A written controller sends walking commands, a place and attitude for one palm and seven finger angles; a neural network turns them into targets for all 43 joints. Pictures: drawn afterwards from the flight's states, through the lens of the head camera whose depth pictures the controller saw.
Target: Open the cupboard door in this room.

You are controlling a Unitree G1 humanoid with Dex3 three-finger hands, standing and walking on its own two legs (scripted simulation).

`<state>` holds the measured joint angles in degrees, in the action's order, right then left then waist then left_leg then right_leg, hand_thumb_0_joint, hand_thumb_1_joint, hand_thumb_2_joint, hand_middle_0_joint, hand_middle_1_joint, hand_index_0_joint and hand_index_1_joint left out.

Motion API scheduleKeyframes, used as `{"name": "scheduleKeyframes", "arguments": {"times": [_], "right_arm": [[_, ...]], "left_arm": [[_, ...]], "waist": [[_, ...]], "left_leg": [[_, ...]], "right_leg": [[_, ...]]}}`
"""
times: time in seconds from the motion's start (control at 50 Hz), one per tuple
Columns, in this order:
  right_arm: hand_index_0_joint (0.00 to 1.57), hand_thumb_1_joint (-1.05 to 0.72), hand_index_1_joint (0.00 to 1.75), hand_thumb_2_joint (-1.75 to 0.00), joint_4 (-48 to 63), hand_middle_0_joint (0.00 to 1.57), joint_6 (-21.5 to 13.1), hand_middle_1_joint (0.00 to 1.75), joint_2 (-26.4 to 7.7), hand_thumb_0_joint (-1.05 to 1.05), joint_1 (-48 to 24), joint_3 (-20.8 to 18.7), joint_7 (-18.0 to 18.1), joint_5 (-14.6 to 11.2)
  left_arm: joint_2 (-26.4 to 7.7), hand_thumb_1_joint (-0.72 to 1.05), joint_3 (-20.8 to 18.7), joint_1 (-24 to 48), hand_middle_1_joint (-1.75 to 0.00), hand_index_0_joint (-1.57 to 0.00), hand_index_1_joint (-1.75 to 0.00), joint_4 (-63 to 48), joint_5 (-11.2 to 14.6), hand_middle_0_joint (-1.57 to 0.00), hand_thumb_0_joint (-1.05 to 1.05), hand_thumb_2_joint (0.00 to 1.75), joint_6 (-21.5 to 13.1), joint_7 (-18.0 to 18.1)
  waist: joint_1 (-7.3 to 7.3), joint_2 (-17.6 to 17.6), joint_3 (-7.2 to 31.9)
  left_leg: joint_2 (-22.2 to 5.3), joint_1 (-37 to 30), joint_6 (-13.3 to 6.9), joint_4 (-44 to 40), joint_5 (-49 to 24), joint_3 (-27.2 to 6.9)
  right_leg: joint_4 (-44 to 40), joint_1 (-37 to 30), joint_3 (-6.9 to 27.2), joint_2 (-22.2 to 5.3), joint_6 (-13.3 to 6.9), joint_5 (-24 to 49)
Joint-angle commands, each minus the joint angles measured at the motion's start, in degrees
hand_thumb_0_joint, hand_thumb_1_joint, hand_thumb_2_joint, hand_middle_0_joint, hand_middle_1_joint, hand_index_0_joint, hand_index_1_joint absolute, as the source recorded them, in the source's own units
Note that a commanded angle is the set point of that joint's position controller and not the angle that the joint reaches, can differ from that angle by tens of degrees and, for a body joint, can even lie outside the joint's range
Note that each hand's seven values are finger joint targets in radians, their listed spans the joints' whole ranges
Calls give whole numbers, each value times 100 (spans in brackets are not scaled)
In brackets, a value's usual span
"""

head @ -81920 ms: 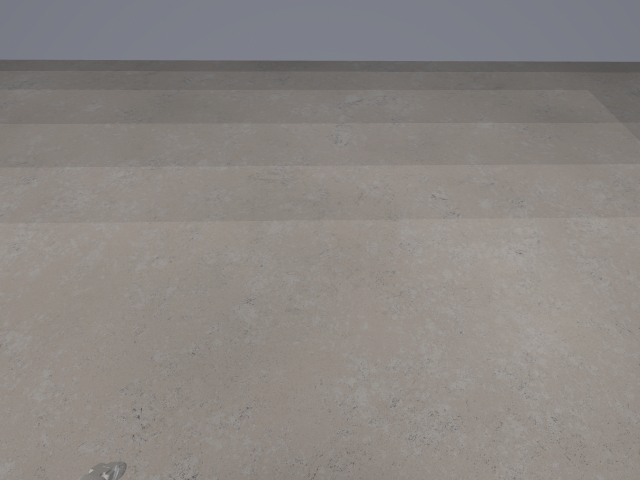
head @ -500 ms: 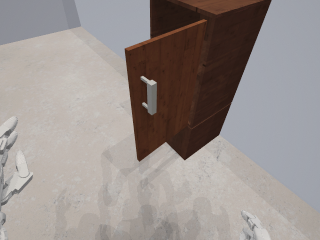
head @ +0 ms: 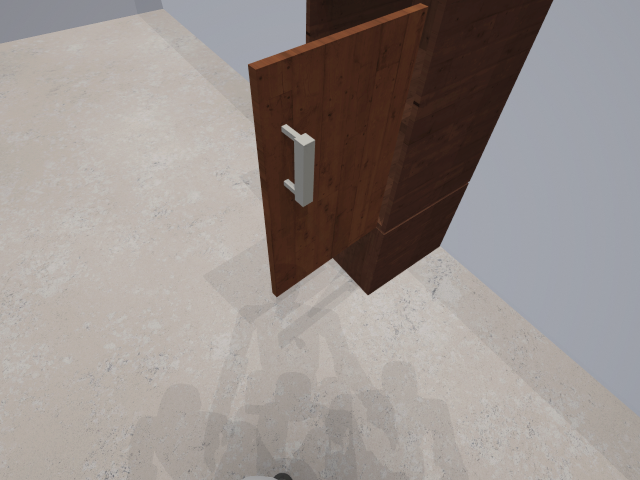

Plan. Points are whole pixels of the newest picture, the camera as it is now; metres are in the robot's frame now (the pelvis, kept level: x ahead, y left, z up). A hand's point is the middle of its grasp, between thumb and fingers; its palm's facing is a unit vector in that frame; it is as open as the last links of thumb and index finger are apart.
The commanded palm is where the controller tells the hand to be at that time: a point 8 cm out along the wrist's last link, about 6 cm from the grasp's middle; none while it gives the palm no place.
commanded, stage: let the arm hang, fingers relaxed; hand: left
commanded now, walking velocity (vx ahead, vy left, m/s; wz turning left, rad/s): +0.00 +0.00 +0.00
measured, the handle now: (296, 165) +0.57 +0.08 +0.04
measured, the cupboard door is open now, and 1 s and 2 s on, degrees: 94 94 94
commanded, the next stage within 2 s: look to check the result in 0.58 s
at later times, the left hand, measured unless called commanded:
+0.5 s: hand out of the picture +0.07 +0.18 -0.16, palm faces +0.00 -0.97 -0.26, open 7.4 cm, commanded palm none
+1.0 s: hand out of the picture +0.04 +0.18 -0.17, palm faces +0.00 -0.96 -0.26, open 7.4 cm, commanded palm none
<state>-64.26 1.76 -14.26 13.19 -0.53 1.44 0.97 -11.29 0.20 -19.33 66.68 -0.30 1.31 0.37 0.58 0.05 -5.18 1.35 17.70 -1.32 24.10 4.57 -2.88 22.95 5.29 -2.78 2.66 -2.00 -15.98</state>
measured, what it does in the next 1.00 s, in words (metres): stands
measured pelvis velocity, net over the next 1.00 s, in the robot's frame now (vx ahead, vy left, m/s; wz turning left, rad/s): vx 0.03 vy -0.02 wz -0.02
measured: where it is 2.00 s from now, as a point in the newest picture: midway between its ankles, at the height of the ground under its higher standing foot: outside the picture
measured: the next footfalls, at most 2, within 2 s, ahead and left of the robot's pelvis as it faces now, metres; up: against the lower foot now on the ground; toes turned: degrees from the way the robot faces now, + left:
none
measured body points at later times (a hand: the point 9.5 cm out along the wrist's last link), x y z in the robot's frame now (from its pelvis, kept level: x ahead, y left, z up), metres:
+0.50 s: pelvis +0.02 -0.01 +0.00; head +0.02 -0.03 +0.45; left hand +0.07 +0.23 -0.14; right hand +0.05 -0.26 -0.16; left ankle +0.09 +0.10 -0.74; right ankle -0.04 -0.10 -0.74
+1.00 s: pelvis +0.03 -0.02 +0.00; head +0.05 -0.03 +0.45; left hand +0.04 +0.23 -0.15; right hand +0.05 -0.27 -0.16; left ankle +0.09 +0.10 -0.74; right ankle -0.04 -0.10 -0.74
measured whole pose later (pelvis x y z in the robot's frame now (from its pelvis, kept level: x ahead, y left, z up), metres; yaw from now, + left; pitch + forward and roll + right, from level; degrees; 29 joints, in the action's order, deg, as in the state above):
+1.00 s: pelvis +0.03 -0.02 +0.00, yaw -1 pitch -2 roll +0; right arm -65.5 0.8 -12.0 10.7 -0.3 1.9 1.0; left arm -11.5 -0.7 -14.3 65.4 -0.1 0.1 1.9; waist 0.0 1.4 -4.7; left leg 0.5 13.6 0.3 22.8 7.2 -1.8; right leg 20.3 1.0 -1.4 3.3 -3.4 -17.3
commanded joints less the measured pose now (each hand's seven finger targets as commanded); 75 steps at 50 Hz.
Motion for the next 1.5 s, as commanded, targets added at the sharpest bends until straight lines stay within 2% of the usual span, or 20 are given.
{"name": "scheduleKeyframes", "arguments": {"times": [0.0, 0.1, 0.14, 0.18, 0.28, 0.34, 0.38, 0.44, 0.46, 0.54, 0.58, 0.64, 0.66, 0.74, 0.86, 1.02, 1.08, 1.14, 1.42, 1.48], "right_arm": [[20, -90, 30, -90, 278, 20, -121, 30, -805, 0, -83, -159, 74, -2], [20, -90, 30, -90, 212, 20, -100, 30, -741, 0, -65, -174, 57, 10], [20, -90, 30, -90, 195, 20, -109, 30, -729, 0, -66, -181, 43, 7], [20, -90, 30, -90, 165, 20, -103, 30, -642, 0, -91, -163, 30, 13], [20, -90, 30, -90, 129, 20, -139, 30, -569, 0, -166, -127, 20, 11], [20, -90, 30, -90, 110, 20, -143, 30, -538, 0, -173, -96, 21, 19], [20, -90, 30, -90, 116, 20, -159, 30, -506, 0, -184, -91, 23, 17], [20, -90, 30, -90, 102, 20, -165, 30, -475, 0, -201, -77, 31, 21], [20, -90, 30, -90, 137, 20, -170, 30, -512, 0, -204, -89, 39, 15], [20, -90, 30, -90, 102, 20, -170, 30, -450, 0, -176, -68, 51, 25], [20, -90, 30, -90, 121, 20, -175, 30, -468, 0, -169, -77, 59, 18], [20, -90, 30, -90, 101, 20, -184, 30, -450, 0, -132, -71, 72, 17], [20, -90, 30, -90, 120, 20, -182, 30, -501, 0, -151, -80, 82, 5], [20, -90, 30, -90, 89, 20, -170, 30, -439, 0, -113, -73, 92, 11], [20, -90, 30, -90, 119, 20, -187, 30, -576, 0, -139, -105, 107, -13], [20, -90, 30, -90, 113, 20, -179, 30, -637, 0, -238, -120, 92, -8], [20, -90, 30, -90, 138, 20, -185, 30, -722, 0, -303, -141, 85, -15], [20, -90, 30, -90, 147, 20, -192, 30, -777, 0, -367, -142, 81, -4], [20, -90, 30, -90, 208, 20, -221, 30, -1021, 0, -558, -144, 58, -5], [20, -90, 30, -90, 217, 20, -209, 30, -1046, 0, -599, -143, 52, -9]], "left_arm": [[-933, 90, -211, 79, -30, -20, -30, -222, -8, -20, 0, 90, -173, 81], [-958, 90, -212, 69, -30, -20, -30, -191, -13, -20, 0, 90, -162, 99], [-1014, 90, -220, 145, -30, -20, -30, -233, -17, -20, 0, 90, -172, 108], [-985, 90, -210, 196, -30, -20, -30, -260, -11, -20, 0, 90, -177, 120], [-987, 90, -215, 308, -30, -20, -30, -334, -5, -20, 0, 90, -194, 148], [-967, 90, -217, 384, -30, -20, -30, -374, 0, -20, 0, 90, -195, 155], [-962, 90, -229, 412, -30, -20, -30, -390, -3, -20, 0, 90, -203, 167], [-935, 90, -232, 446, -30, -20, -30, -421, 1, -20, 0, 90, -208, 170], [-946, 90, -250, 433, -30, -20, -30, -436, -5, -20, 0, 90, -221, 177], [-834, 90, -237, 479, -30, -20, -30, -433, 8, -20, 0, 90, -204, 176], [-853, 90, -248, 480, -30, -20, -30, -440, 4, -20, 0, 90, -213, 180], [-800, 90, -245, 420, -30, -20, -30, -414, 13, -20, 0, 90, -214, 181], [-826, 90, -259, 395, -30, -20, -30, -418, 10, -20, 0, 90, -225, 188], [-751, 90, -236, 367, -30, -20, -30, -373, 18, -20, 0, 90, -209, 186], [-829, 90, -256, 277, -30, -20, -30, -338, 13, -20, 0, 90, -231, 186], [-934, 90, -251, 323, -30, -20, -30, -345, 11, -20, 0, 90, -238, 181], [-1018, 90, -262, 393, -30, -20, -30, -355, 6, -20, 0, 90, -253, 181], [-1051, 90, -266, 440, -30, -20, -30, -367, 6, -20, 0, 90, -256, 172], [-1350, 90, -312, 712, -30, -20, -30, -464, 6, -20, 0, 90, -278, 154], [-1374, 90, -313, 757, -30, -20, -30, -467, 4, -20, 0, 90, -273, 155]], "waist": [[-135, 252, 164], [-107, -73, 51], [-113, -231, 46], [-125, -102, 16], [-84, -151, 67], [-90, 44, 97], [-79, -45, 163], [-74, 56, 162], [-67, -66, 257], [-87, 160, 214], [-94, 17, 192], [-92, 117, 349], [-77, 17, 366], [-105, 119, 271], [-80, -72, 371], [-94, -7, 249], [-96, -135, 279], [-97, -18, 319], [-75, -20, 414], [-82, -71, 302]], "left_leg": [[-629, -731, -133, -448, 798, -706], [-612, -668, -137, -474, 898, -670], [-588, -730, -127, -388, 650, -598], [-572, -788, -102, -326, 520, -536], [-609, -769, -110, -308, -34, -510], [-622, -782, -88, -335, -171, -513], [-634, -785, -92, -323, -354, -504], [-626, -806, -71, -296, -465, -455], [-623, -867, -76, -250, -530, -440], [-627, -854, -52, -287, -517, -441], [-635, -861, -52, -245, -570, -405], [-641, -969, -56, -222, -675, -384], [-628, -986, -64, -162, -688, -369], [-649, -994, -56, -205, -623, -367], [-665, -1119, -92, -159, -736, -353], [-673, -1110, -84, -215, -608, -341], [-681, -1138, -86, -206, -648, -340], [-690, -1177, -85, -257, -630, -357], [-712, -1218, -69, -290, -817, -344], [-709, -1188, -64, -302, -737, -327]], "right_leg": [[-716, 886, 649, -734, -279, -538], [-750, 925, 661, -750, -269, -691], [-791, 940, 683, -798, -257, -602], [-810, 1001, 693, -824, -247, -578], [-721, 741, 639, -835, -167, 54], [-680, 635, 652, -833, -140, 248], [-655, 519, 620, -837, -113, 482], [-685, 450, 641, -854, -84, 696], [-692, 402, 643, -851, -64, 833], [-692, 374, 649, -843, -93, 768], [-730, 365, 645, -850, -65, 898], [-699, 280, 650, -849, -71, 1032], [-715, 263, 651, -847, -37, 1147], [-723, 310, 651, -837, -79, 1037], [-722, 261, 651, -829, -63, 1237], [-759, 309, 683, -855, -69, 1193], [-761, 279, 671, -863, -51, 1311], [-768, 261, 709, -871, -74, 1249], [-829, 86, 742, -920, -3, 1571], [-868, 144, 741, -928, 28, 1539]]}}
